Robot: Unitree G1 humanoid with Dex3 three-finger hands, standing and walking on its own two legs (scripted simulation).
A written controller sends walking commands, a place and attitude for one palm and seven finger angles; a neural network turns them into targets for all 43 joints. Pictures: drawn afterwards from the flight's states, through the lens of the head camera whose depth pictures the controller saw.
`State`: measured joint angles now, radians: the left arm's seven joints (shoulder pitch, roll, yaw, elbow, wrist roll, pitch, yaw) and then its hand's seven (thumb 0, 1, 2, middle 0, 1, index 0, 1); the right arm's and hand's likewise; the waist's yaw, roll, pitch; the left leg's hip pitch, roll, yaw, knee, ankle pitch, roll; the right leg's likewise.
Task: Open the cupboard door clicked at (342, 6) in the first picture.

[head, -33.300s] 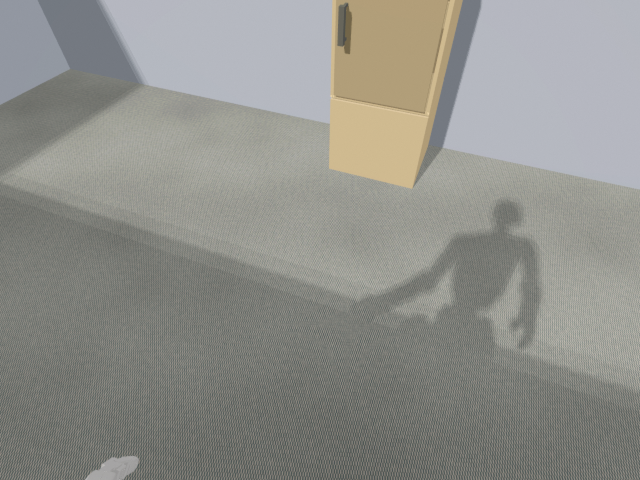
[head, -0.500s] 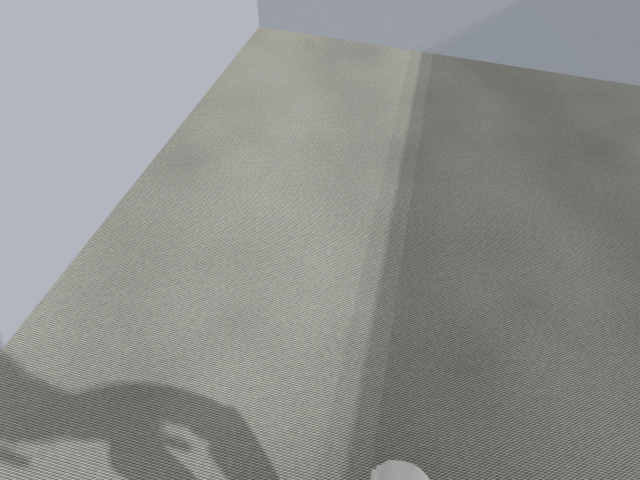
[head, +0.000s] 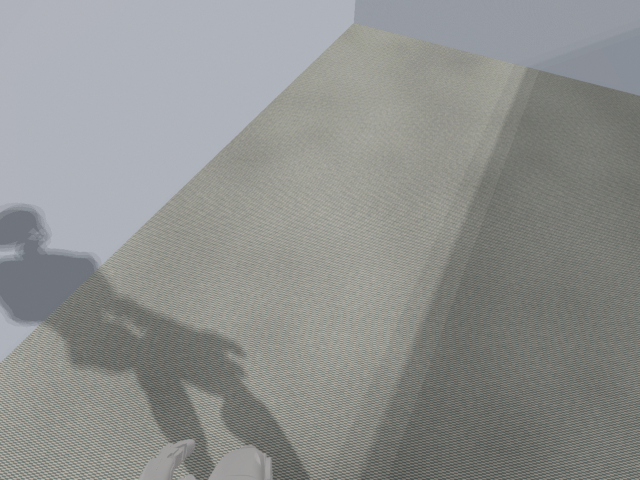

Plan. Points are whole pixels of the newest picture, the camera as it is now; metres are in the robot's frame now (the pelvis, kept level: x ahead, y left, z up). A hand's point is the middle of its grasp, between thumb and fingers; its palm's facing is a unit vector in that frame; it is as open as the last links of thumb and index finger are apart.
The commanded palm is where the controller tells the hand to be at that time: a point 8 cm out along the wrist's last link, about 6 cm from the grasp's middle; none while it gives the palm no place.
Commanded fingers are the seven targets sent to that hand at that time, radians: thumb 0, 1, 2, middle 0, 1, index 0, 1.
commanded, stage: turn to face it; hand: left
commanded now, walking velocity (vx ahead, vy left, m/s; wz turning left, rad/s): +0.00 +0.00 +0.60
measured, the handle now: out of the picture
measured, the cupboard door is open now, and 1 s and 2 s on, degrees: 48 48 48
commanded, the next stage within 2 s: none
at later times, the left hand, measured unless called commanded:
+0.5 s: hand out of the picture +0.08 +0.22 -0.16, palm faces +0.27 -0.92 -0.30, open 7.4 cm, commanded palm none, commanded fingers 0.00 0.90 0.90 -0.20 -0.30 -0.20 -0.30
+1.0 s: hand out of the picture -0.02 +0.14 -0.19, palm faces +0.61 -0.76 -0.25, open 7.3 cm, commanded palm none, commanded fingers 0.00 0.90 0.90 -0.20 -0.30 -0.20 -0.30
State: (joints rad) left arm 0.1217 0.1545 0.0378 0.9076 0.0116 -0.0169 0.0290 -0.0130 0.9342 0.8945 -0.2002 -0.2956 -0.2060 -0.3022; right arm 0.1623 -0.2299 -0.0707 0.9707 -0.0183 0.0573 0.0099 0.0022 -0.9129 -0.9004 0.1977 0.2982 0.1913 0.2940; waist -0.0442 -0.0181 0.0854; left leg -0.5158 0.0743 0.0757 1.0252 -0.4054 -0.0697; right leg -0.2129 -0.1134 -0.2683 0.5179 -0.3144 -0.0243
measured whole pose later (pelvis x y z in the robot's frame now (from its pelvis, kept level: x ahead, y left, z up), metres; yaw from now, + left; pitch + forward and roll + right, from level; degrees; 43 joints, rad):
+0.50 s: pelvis +0.05 -0.02 +0.00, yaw +16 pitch +3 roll +0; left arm 0.14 0.26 0.06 0.87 0.01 0.05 0.01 0.01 0.91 0.90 -0.19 -0.29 -0.20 -0.30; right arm 0.18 -0.22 -0.05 0.91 -0.03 0.05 0.01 0.00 -0.90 -0.90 0.21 0.30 0.20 0.30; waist -0.01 0.02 0.10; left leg -0.35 0.00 -0.06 0.52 -0.21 -0.01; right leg -0.42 -0.06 0.00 0.83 -0.42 0.08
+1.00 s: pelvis +0.07 -0.05 -0.02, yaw +37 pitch +1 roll +2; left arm 0.23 0.25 0.06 0.91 0.01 0.03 0.01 0.01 0.91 0.89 -0.20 -0.30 -0.21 -0.30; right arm 0.07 -0.24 -0.07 0.89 -0.02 0.04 0.03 0.00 -0.91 -0.90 0.20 0.30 0.19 0.29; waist 0.01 -0.07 0.12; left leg -0.32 -0.01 0.10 0.63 -0.30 0.02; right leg -0.29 -0.17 -0.23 0.83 -0.50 0.03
